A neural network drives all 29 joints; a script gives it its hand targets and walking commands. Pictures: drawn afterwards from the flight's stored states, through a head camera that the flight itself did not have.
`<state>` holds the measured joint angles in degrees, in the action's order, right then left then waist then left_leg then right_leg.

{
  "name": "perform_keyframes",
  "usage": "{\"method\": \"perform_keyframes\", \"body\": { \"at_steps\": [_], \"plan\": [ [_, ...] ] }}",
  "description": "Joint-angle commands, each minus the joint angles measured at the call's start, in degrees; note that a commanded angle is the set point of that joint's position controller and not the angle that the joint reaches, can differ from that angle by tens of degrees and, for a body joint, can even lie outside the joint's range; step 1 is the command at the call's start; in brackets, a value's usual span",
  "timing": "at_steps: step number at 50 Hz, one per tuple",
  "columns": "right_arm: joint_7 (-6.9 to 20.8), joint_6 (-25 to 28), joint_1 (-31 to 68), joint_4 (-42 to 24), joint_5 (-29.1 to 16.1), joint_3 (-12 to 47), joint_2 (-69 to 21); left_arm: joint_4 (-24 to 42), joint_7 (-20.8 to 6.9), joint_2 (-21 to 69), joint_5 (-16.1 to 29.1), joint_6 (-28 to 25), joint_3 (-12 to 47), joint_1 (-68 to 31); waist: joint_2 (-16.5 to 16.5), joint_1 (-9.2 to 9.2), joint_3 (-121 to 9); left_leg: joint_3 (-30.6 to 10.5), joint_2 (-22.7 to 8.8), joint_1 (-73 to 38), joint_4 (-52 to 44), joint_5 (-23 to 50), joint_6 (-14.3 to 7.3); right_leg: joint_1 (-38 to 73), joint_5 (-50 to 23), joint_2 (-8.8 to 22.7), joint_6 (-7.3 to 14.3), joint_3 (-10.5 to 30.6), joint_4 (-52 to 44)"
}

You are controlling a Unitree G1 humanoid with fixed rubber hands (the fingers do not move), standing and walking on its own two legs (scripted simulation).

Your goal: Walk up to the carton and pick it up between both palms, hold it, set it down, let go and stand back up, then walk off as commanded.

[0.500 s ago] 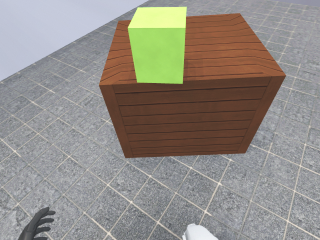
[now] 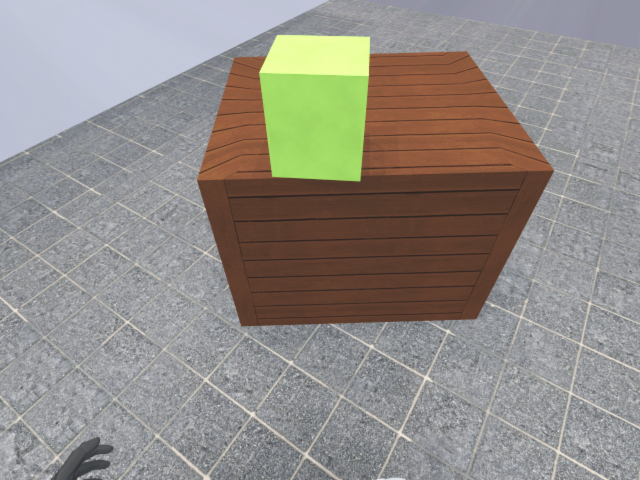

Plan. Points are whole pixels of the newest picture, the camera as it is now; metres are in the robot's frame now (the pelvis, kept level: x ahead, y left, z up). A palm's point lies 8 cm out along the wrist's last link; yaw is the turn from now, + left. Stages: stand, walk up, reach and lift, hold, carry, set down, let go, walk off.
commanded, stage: walk off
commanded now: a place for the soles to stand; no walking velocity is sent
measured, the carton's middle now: (319, 109) +0.88 -0.04 +0.03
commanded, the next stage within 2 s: stand in 0.90 s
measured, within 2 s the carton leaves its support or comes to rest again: neither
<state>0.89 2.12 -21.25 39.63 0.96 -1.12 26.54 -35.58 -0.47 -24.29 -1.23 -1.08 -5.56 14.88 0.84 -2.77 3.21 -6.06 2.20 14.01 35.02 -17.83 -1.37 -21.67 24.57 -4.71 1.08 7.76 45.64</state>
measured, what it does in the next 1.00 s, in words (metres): shifts its weight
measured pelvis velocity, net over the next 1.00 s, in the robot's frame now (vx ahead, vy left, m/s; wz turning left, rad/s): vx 0.05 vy -0.01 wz -0.01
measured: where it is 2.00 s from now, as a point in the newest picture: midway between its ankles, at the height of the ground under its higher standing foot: outside the picture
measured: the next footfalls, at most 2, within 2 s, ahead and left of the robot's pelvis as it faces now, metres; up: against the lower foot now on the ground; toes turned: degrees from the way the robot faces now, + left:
none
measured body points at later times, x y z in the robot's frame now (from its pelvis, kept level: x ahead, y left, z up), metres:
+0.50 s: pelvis +0.05 -0.01 +0.00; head +0.07 -0.01 +0.45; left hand +0.21 +0.30 -0.07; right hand +0.17 -0.34 -0.07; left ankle +0.05 +0.12 -0.73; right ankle +0.08 -0.14 -0.73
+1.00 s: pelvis +0.05 -0.01 +0.00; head +0.05 -0.01 +0.45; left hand +0.21 +0.30 -0.07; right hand +0.18 -0.34 -0.07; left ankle +0.05 +0.12 -0.73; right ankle +0.08 -0.14 -0.73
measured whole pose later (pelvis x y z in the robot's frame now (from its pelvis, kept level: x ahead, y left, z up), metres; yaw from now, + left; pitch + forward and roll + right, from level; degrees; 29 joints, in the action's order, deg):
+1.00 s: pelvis +0.05 -0.01 +0.00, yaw +0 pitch +0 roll +0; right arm 0.1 3.1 -12.4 39.9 1.0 -1.1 25.4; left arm -36.0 -0.6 -23.6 -1.2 -2.6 -5.5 15.3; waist -0.3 -2.7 -0.1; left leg -5.7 2.0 15.0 34.1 -18.8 -0.5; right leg -17.6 15.8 -2.9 0.4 6.9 33.9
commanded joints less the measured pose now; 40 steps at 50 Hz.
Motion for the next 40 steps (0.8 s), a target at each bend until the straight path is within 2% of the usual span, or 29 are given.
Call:
{"method": "perform_keyframes", "body": {
  "at_steps": [1, 3, 5, 6, 7, 8, 9, 11, 13, 14, 15, 16, 17, 18, 19, 21, 22, 23, 24, 26, 27, 29, 30, 32, 33, 34, 36, 38, 40],
  "plan": [
    [-0.62, 1.74, 5.83, -2.15, 1.58, -5.98, 14.15, -2.1, -0.37, -10.26, 0.11, -1.45, -2.3, 4.32, 7.56, 1.43, 5.34, -19.08, -15.79, 2.19, -19.61, -18.33, -12.68, -7.99, 2.92, 1.67, -1.06, -2.8, 5.48],
    [-0.02, 1.11, 4.43, -2.26, 1.71, -6.16, 13.62, -1.36, -0.69, -9.59, -0.11, -1.9, -2.31, 3.65, 7.17, 1.11, 2.71, -16.16, -14.09, 0.78, -15.77, -14.5, -11.65, -2.19, 1.37, 2.93, -0.1, -4.9, -4.63],
    [0.24, 0.71, 5.15, -1.93, 1.52, -5.29, 11.35, -1.8, -0.5, -8.18, 0.05, -2.74, -1.97, 5.26, 6.52, 3.56, 0.41, -8.55, -10.54, 5.41, -9.53, -7.46, -7.44, 9.33, -6.34, 3.15, 0.62, -5.53, -18.1],
    [0.03, 0.56, 4.07, -1.62, 1.34, -4.5, 8.91, -1.59, -0.29, -8.94, -0.41, -3.19, -2.59, 6.49, 2.44, 4.52, -2.22, -7.08, -9.14, 8.75, -4.75, -3.94, -5.24, 16.94, -4.46, 3.68, 1.55, -1.98, -20.75],
    [0.08, 0.67, 4.87, -1.8, 0.91, -3.69, 7.61, -1.67, 0.02, -11.29, -0.52, -3.39, -2.75, 6.94, -2.42, 5.16, -2.01, -4.4, -5.18, 13.28, 0.89, -5.08, -2.7, 17.96, 1.88, 7.91, 4.01, 9.59, -24.8],
    [0.21, 0.84, 5.61, -1.87, 0.09, -3.15, 6.13, -1.52, 0.25, -15.85, -0.91, -3.95, -3.31, 5.26, -9.49, 3.88, -1.42, 1.34, 1.1, 17.68, 9.1, -9.69, 0.0, 16.75, 4.45, 19.34, 8.8, 27.82, -31.23],
    [-0.26, 0.58, 4.24, -0.77, -0.19, -3.96, 8.91, -1.77, 0.0, -15.54, -0.55, -3.75, -2.91, 3.63, -4.77, 2.55, -0.31, 1.08, -1.33, 15.49, 10.82, -14.64, 0.2, 13.89, 0.47, 22.77, 11.85, 30.02, -30.48],
    [-0.08, 1.05, 2.87, 0.04, -0.38, -3.91, 7.9, -1.66, 0.15, -12.48, -0.28, -3.53, -1.82, 1.29, -5.82, 1.22, -2.49, 2.25, -2.61, 9.86, 3.54, -11.15, -0.27, 12.71, -10.62, 18.0, 10.23, 19.95, -26.22],
    [-0.06, 1.96, 2.5, 1.31, -0.68, -4.1, 7.05, -1.16, 0.26, -11.12, -0.45, -2.76, -1.28, -1.4, -9.12, 0.23, -5.84, 3.06, -1.84, 0.11, -8.13, -0.72, -0.83, 10.42, -20.93, 12.71, 5.88, 9.23, -21.34],
    [-0.23, 2.26, 2.88, 1.53, -0.29, -4.39, 8.09, -1.44, 0.14, -10.93, -0.39, -2.31, -1.06, -1.78, -9.61, -0.07, -6.54, 1.22, -1.83, -4.53, -9.28, 1.33, -1.4, 6.6, -21.89, 11.67, 4.37, 7.87, -20.03],
    [-0.4, 2.6, 3.55, 0.78, 0.22, -4.51, 9.96, -0.59, -0.03, -9.34, 0.16, -2.08, -0.59, -2.65, -3.46, -0.39, -6.47, -5.73, -5.48, -6.86, -13.4, 0.56, -2.17, 2.67, -21.1, 9.0, 2.5, 4.91, -15.7],
    [-0.55, 2.98, 4.19, 0.76, 0.56, -4.84, 11.88, -0.5, 0.0, -8.84, 0.17, -1.99, -0.57, -2.6, 1.57, -0.07, -6.3, -16.0, -11.79, -8.26, -14.99, 4.21, -4.69, -0.96, -17.04, 5.13, 0.13, 0.0, -8.72],
    [-0.77, 2.95, 5.75, 0.85, 0.22, -4.8, 12.75, -0.66, 0.24, -8.1, 0.29, -1.92, -0.43, -1.86, 1.5, 0.76, -4.1, -17.99, -15.22, -5.34, -13.51, 5.29, -7.96, -1.33, -8.66, 2.8, -0.54, -2.31, -8.8],
    [-0.74, 2.71, 6.17, 0.81, 0.13, -4.66, 12.42, -0.53, 0.19, -8.23, 0.29, -2.25, -0.4, -1.76, 1.19, 1.55, -2.85, -15.75, -14.37, -3.11, -11.4, 3.54, -8.85, 0.93, -6.72, 3.73, 0.27, -1.93, -12.77],
    [-0.62, 2.56, 6.84, 0.76, 0.02, -4.19, 11.36, -0.85, 0.07, -8.57, 0.08, -2.79, -0.57, -0.99, 2.18, 1.87, -3.75, -10.95, -11.86, -1.23, -9.15, 6.84, -6.94, 5.21, -11.36, 5.18, 1.07, -0.09, -16.15],
    [-0.66, 2.42, 7.28, -0.31, -0.19, -3.48, 8.48, -0.92, 0.13, -11.27, -0.48, -3.62, -1.4, -0.32, -1.74, 2.3, -6.63, -2.59, -5.55, 0.31, -1.71, 15.69, -2.49, 10.4, -23.6, 10.24, 4.05, 7.16, -19.16],
    [-0.73, 2.42, 8.03, -0.73, -0.22, -3.63, 8.03, -1.54, 0.31, -12.16, -0.49, -3.83, -1.59, 0.66, -0.4, 2.33, -8.05, -0.88, -3.71, 0.29, 0.97, 16.93, -0.9, 11.51, -29.69, 12.57, 5.79, 10.34, -18.62],
    [-0.75, 2.3, 7.68, -0.93, -0.5, -3.79, 8.08, -1.18, 0.6, -13.1, -0.78, -3.72, -1.7, 1.43, -2.5, 2.28, -8.77, -0.21, -3.09, 1.34, 2.84, 13.16, -0.55, 12.35, -31.51, 14.14, 6.93, 12.13, -18.63],
    [-0.75, 2.16, 7.84, -0.64, -0.6, -3.72, 7.85, -1.75, 0.63, -12.74, -0.69, -3.61, -1.51, 0.89, -3.77, 1.98, -8.66, 0.14, -3.02, 1.13, 0.38, 8.85, -0.77, 13.51, -34.27, 14.42, 7.7, 11.79, -17.42],
    [-0.66, 2.46, 8.05, -0.13, -0.35, -3.87, 8.64, -1.25, 0.66, -11.58, -0.48, -2.84, -0.93, -0.75, -2.4, 1.3, -8.59, -1.49, -3.88, -2.24, -3.17, 11.72, -1.91, 9.58, -31.04, 11.71, 5.63, 7.49, -15.14],
    [-0.7, 2.59, 8.71, 0.21, -0.39, -4.4, 9.44, -1.13, 0.6, -10.76, -0.37, -2.79, -0.54, -1.9, -2.52, 0.86, -8.54, -3.86, -5.6, -4.56, -4.31, 14.96, -2.54, 7.35, -29.17, 9.69, 4.07, 4.75, -14.73],
    [-0.84, 2.7, 7.88, 0.31, -0.31, -4.11, 10.64, -0.68, 0.57, -8.97, -0.04, -2.39, -0.35, -2.29, 2.11, 0.83, -8.66, -9.46, -10.24, -7.21, -7.21, 21.78, -4.91, 4.17, -24.95, 5.84, 1.62, -0.1, -9.86],
    [-0.91, 2.53, 8.47, 0.55, -0.31, -4.26, 11.02, -0.91, 0.57, -8.44, -0.01, -2.25, -0.05, -2.27, 2.78, 1.01, -7.21, -11.23, -11.81, -5.95, -8.13, 20.42, -6.05, 3.43, -18.77, 4.65, 0.64, -1.56, -10.07],
    [-0.78, 2.19, 9.33, 0.6, -0.43, -3.65, 10.29, -1.18, 0.49, -9.04, -0.13, -2.67, -0.5, -1.32, 3.9, 1.9, -6.24, -7.29, -10.22, -2.74, -6.26, 19.4, -5.41, 7.24, -17.23, 5.54, 1.62, -0.77, -15.26],
    [-0.61, 2.17, 9.81, 0.26, -0.65, -3.61, 9.79, -1.39, 0.55, -10.27, -0.61, -2.79, -0.78, -0.63, 2.79, 2.06, -6.81, -5.69, -8.46, -1.8, -4.82, 17.52, -3.87, 9.21, -19.2, 6.67, 2.33, 1.05, -17.78],
    [-0.6, 2.08, 10.23, -0.18, -0.73, -3.45, 8.89, -1.36, 0.51, -11.37, -0.9, -2.9, -1.06, -1.1, -0.51, 2.02, -7.1, -3.76, -6.03, 0.09, -3.19, 14.56, -2.52, 9.8, -20.76, 9.14, 3.48, 4.9, -18.59],
    [-0.53, 1.83, 10.71, -0.3, -1.0, -3.54, 8.37, -1.82, 0.54, -13.04, -1.0, -3.05, -1.49, -0.67, -3.14, 1.93, -7.76, -0.96, -2.3, 0.98, -0.19, 5.93, -1.26, 10.95, -21.37, 13.39, 5.95, 11.62, -20.67],
    [-0.51, 1.97, 10.0, 0.45, -1.29, -3.64, 8.74, -1.64, 0.59, -12.7, -1.22, -2.7, -1.15, -1.86, -4.84, 0.93, -6.2, -0.64, -2.28, 0.61, -2.52, 1.02, -1.19, 8.88, -19.23, 13.78, 6.18, 10.92, -20.71],
    [-0.27, 2.18, 9.62, 1.03, -1.16, -3.86, 9.52, -1.49, 0.47, -11.51, -1.19, -2.46, -0.68, -3.84, -3.74, 0.38, -5.74, -4.19, -4.35, -1.59, -7.35, 2.23, -2.2, 6.18, -16.65, 10.65, 3.7, 6.45, -19.43]
  ]
}}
